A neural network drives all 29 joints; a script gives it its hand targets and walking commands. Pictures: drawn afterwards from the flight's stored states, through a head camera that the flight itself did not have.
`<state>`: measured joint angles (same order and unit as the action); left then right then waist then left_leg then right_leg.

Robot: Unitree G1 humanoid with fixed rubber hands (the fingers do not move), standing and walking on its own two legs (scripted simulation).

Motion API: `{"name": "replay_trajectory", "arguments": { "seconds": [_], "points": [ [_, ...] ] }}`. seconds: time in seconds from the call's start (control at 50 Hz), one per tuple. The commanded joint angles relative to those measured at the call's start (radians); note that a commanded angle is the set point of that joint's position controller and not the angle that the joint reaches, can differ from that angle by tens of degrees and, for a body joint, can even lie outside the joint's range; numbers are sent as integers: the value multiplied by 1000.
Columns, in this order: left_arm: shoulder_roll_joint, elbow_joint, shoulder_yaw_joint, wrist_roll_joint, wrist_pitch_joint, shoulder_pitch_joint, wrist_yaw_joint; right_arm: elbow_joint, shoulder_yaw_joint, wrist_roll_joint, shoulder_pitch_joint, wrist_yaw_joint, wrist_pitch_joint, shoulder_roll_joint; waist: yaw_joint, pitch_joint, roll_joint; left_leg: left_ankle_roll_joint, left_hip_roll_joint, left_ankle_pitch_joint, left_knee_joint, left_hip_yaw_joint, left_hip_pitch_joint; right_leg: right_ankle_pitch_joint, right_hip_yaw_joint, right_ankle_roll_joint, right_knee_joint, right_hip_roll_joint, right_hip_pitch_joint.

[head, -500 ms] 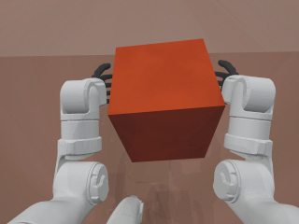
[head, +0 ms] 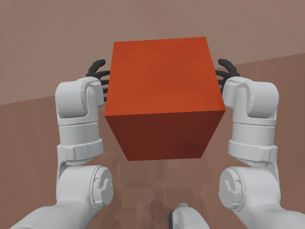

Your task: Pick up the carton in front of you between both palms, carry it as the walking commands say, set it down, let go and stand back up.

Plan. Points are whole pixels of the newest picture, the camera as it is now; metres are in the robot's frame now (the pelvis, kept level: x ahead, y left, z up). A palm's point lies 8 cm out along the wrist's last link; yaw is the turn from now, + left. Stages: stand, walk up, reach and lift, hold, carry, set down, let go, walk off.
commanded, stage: carry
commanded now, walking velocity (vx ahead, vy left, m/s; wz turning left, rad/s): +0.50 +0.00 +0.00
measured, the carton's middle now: (162, 106) +0.39 -0.04 +0.10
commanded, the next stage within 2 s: none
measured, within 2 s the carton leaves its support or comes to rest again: neither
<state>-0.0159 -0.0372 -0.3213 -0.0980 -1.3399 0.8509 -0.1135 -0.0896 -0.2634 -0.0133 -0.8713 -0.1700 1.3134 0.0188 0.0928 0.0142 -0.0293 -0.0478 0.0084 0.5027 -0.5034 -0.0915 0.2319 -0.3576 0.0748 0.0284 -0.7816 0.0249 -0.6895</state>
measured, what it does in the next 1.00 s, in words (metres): climbs: right foot, then left foot 0.04 m higher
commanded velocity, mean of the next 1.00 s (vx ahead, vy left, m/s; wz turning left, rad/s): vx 0.50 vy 0.00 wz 0.00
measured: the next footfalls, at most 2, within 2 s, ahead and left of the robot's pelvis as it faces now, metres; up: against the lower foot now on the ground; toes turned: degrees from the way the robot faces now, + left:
right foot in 0.04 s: +0.21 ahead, -0.11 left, +0.03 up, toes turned -5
left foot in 0.44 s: +0.47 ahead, +0.09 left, +0.07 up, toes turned +6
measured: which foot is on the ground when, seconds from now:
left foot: down 0.00-0.06, up 0.08-0.42, down 0.44-0.82, up 0.84-1.00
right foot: up 0.00-0.02, down 0.04-0.44, up 0.46-0.80, down 0.82-1.00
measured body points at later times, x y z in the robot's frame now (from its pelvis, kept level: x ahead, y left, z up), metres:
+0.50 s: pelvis +0.32 +0.00 +0.03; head +0.33 +0.00 +0.48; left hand +0.71 +0.16 +0.20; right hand +0.72 -0.15 +0.21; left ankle +0.43 +0.09 -0.67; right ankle +0.18 -0.10 -0.64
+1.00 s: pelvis +0.62 -0.04 +0.09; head +0.65 -0.04 +0.54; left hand +0.99 +0.15 +0.25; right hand +1.03 -0.15 +0.26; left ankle +0.57 +0.08 -0.53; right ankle +0.66 -0.10 -0.64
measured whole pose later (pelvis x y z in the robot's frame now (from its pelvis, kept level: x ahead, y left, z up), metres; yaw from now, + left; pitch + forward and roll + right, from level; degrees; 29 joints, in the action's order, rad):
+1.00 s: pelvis +0.62 -0.04 +0.09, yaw +1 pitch +4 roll +1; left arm 0.02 -0.16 -0.25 -0.05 -1.34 0.85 -0.13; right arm -0.17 -0.31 -0.08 -0.90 -0.15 1.37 0.03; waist -0.11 0.03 0.00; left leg -0.06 -0.01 0.48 -1.30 -0.02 0.61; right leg -0.39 0.12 0.05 -0.57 -0.01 -0.40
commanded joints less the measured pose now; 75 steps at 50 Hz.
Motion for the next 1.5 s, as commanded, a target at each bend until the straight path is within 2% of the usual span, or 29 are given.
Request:
{"name": "replay_trajectory", "arguments": {
  "seconds": [0.0,0.02,0.04,0.06,0.1,0.18,0.32,0.38,0.4,0.42,0.44,0.5,0.68,0.72,0.76,0.78,0.8,0.82,0.86,0.88,0.98,1.12,1.18,1.2,1.22,1.24,1.3,1.34,1.48],
  "points": [
    [-904,-93,602,351,5,643,166,60,595,427,-793,266,18,-1038,-214,664,205,16,50,-434,-529,9,247,-108,-327,130,310,168,948],
    [-921,-110,604,369,5,643,173,51,572,407,-782,266,26,-1030,-189,635,398,31,-92,25,-724,36,532,60,-711,256,423,307,1073],
    [-957,-93,614,389,4,662,185,34,555,394,-787,262,32,-1031,-183,601,292,7,-50,76,-857,122,607,176,-719,286,381,313,1073],
    [-987,-78,633,416,4,693,197,-3,537,381,-768,260,33,-1048,-190,567,159,-4,-23,58,-913,135,628,301,-645,263,337,282,989],
    [-1062,14,677,505,19,842,218,-11,507,340,-758,248,22,-1050,-181,521,56,-10,15,5,-860,137,633,313,-491,224,328,265,900],
    [-1125,73,677,599,30,949,237,1,465,272,-731,211,8,-1019,-179,479,136,-1,19,-43,-709,79,624,167,-389,188,400,237,843],
    [-1065,-35,635,565,12,879,233,-62,453,224,-690,198,19,-947,-185,406,156,-6,-15,-170,-292,-61,425,407,-167,163,445,190,752],
    [-1063,-149,608,512,14,804,236,-185,436,227,-621,225,21,-960,1,535,130,-59,-99,-186,-112,-137,-151,857,23,62,38,132,548],
    [-1073,-160,602,496,21,803,236,-193,438,245,-625,237,13,-972,57,616,-26,-123,87,-53,-21,182,-431,572,21,1,-225,77,305],
    [-1090,-173,575,476,24,779,238,-198,451,264,-646,246,0,-982,-9,623,-348,-252,336,-155,111,717,-552,-119,-15,-43,-469,-90,19],
    [-1083,-182,566,467,26,808,234,-193,459,281,-658,258,-9,-1031,-7,582,-244,-306,322,-272,116,792,-536,-165,-112,-11,-623,-82,-97],
    [-1074,-47,552,433,45,854,202,88,603,456,-921,280,-29,-1188,-23,502,-10,-220,269,-466,45,517,-398,-98,-122,2,-631,-2,-165],
    [-945,-29,566,328,16,678,141,143,607,501,-877,271,-6,-1125,-30,473,-102,-162,213,-473,111,224,-262,22,21,-8,-5,-13,52],
    [-935,-12,587,344,12,708,149,121,609,483,-867,271,1,-1106,-73,489,-139,-132,211,-529,80,158,-170,87,90,7,112,-47,263],
    [-929,-46,603,363,6,724,157,76,599,454,-826,267,10,-1074,-171,580,-37,-64,151,-759,-241,8,-24,87,140,41,231,-91,668],
    [-917,-96,597,363,1,676,162,51,579,429,-813,263,20,-1040,-223,649,119,2,78,-561,-476,3,188,-70,-180,103,282,85,913],
    [-918,-114,595,374,1,674,168,30,561,405,-785,264,28,-1042,-189,671,379,31,-59,-35,-679,33,439,43,-649,223,385,306,1056],
    [-948,-126,596,389,-2,667,180,0,539,388,-781,261,37,-1024,-181,623,324,10,-67,52,-837,106,589,150,-735,279,393,308,1093],
    [-1027,-58,640,456,6,777,204,-38,506,356,-776,255,32,-1055,-186,552,99,-11,-9,46,-901,136,641,357,-571,240,311,274,978],
    [-1065,-20,658,503,13,840,215,-32,493,336,-759,247,27,-1048,-182,524,74,-12,9,-8,-872,134,638,376,-499,221,316,265,922],
    [-1125,63,658,603,27,965,237,-13,452,262,-736,204,8,-1008,-176,474,137,-1,24,-63,-709,75,632,172,-377,189,415,238,848],
    [-1065,-71,618,550,9,870,233,-116,445,223,-672,206,27,-962,-184,405,162,-11,-14,-178,-285,-68,434,445,-145,161,440,181,770],
    [-1080,-167,590,504,19,813,240,-196,433,238,-640,235,18,-988,2,535,131,-63,-98,-180,-122,-140,-147,878,32,63,26,131,555],
    [-1090,-185,577,489,26,808,239,-217,437,255,-636,247,10,-998,48,615,-27,-132,102,-28,-12,207,-420,566,20,-1,-232,72,306],
    [-1103,-164,565,477,31,814,240,-211,447,277,-664,257,-6,-1012,-12,613,-355,-251,335,-121,122,730,-546,-118,-15,-41,-472,-97,15],
    [-1089,-164,557,465,31,832,236,-192,461,303,-682,268,-13,-1066,-8,575,-235,-302,322,-225,126,803,-523,-157,-114,-11,-624,-85,-89],
    [-1071,-34,545,436,47,880,199,88,598,471,-941,281,-30,-1202,-25,502,-7,-220,271,-437,49,520,-383,-98,-122,5,-634,-3,-157],
    [-1032,10,530,399,41,814,160,173,631,540,-995,277,-28,-1209,-48,515,-7,-170,242,-328,70,442,-327,-83,-106,9,-546,21,-112],
    [-934,-16,564,340,4,699,142,139,600,494,-873,265,7,-1114,-30,472,-96,-170,221,-434,114,231,-254,26,12,-8,-26,-2,41]
  ]
}}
